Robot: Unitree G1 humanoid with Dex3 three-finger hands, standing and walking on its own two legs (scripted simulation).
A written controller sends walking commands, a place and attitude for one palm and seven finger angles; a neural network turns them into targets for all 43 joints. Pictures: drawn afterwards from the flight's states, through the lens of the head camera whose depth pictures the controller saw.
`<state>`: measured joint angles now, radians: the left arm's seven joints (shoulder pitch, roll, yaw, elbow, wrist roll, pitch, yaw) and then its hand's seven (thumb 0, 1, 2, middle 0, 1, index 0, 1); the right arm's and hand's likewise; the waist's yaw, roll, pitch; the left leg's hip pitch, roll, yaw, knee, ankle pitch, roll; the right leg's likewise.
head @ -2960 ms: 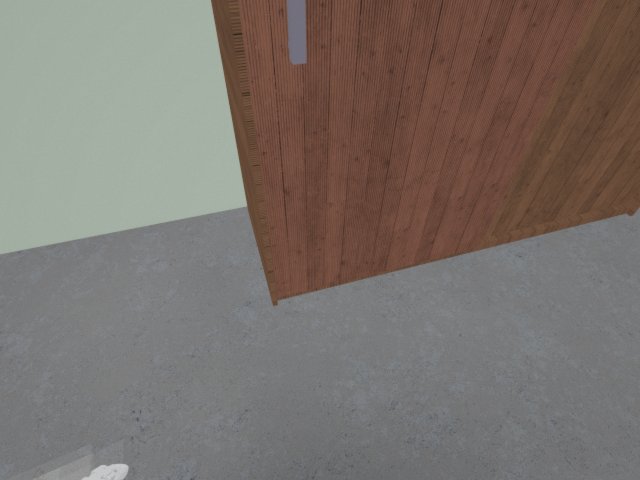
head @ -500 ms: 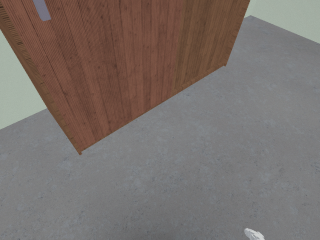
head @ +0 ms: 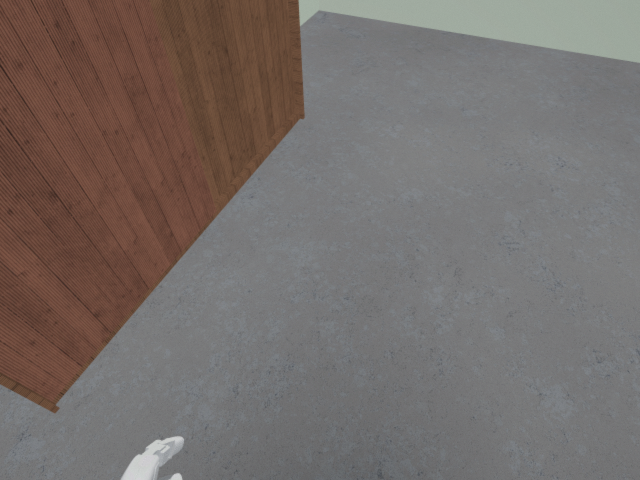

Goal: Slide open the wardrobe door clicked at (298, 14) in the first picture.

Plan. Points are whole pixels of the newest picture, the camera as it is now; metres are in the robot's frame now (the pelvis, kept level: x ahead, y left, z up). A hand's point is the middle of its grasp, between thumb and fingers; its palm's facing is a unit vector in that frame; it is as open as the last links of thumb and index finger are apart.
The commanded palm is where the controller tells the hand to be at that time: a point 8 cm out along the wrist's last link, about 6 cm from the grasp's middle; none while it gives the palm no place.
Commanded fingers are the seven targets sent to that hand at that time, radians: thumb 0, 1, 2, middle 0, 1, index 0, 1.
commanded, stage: walk to a spot facing it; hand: left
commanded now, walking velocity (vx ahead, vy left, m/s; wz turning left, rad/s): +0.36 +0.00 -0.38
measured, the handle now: out of the picture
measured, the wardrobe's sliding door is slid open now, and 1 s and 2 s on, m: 0.00 0.00 0.00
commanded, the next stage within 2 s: turn to face it in 0.78 s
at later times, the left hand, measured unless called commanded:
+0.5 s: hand (174, 444) +0.21 +0.24 -0.18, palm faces -0.12 -0.98 -0.14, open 7.4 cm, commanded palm none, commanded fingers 0.00 0.90 0.90 -0.20 -0.30 -0.20 -0.30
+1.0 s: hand (283, 265) +0.53 +0.09 -0.16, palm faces -0.47 -0.86 -0.21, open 7.4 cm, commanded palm none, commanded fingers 0.00 0.90 0.90 -0.20 -0.30 -0.20 -0.30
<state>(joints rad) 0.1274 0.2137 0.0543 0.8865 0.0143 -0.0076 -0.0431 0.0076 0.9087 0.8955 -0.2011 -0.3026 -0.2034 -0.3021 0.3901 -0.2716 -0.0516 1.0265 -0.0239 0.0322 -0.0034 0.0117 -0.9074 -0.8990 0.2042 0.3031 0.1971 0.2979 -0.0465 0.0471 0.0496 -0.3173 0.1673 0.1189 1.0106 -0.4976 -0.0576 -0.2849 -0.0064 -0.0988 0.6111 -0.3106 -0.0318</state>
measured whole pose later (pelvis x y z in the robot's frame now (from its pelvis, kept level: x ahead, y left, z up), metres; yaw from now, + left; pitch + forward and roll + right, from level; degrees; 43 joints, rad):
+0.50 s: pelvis +0.20 +0.05 +0.00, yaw -13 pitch -2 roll -2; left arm 0.36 0.22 0.08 1.08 0.02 0.01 -0.03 0.01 0.91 0.90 -0.20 -0.30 -0.20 -0.30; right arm 0.17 -0.14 -0.02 0.94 -0.03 -0.07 -0.01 0.01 -0.91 -0.90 0.20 0.30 0.20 0.30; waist 0.04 -0.05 0.05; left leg -0.32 0.08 0.21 0.60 -0.24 0.06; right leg -0.38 -0.01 -0.01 1.22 -0.36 -0.02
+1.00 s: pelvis +0.33 -0.01 -0.01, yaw -27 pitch +0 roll +0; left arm 0.08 0.17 0.06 0.93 0.03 0.00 -0.01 0.01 0.91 0.90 -0.20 -0.30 -0.20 -0.30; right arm 0.39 -0.14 -0.05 1.07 -0.01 0.00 -0.02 0.01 -0.91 -0.90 0.20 0.30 0.20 0.30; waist -0.07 0.03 0.10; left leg -0.19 0.17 0.34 0.83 -0.50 -0.02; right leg -0.40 -0.03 -0.15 0.67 -0.27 -0.04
